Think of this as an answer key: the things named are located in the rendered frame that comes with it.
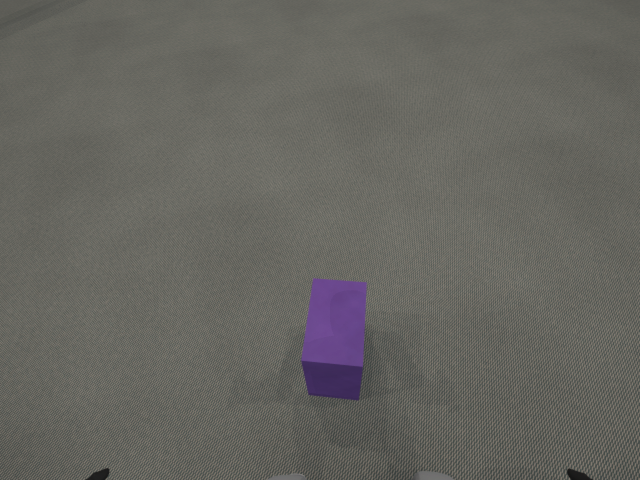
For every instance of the carton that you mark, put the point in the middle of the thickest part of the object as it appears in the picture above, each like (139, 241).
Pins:
(332, 356)

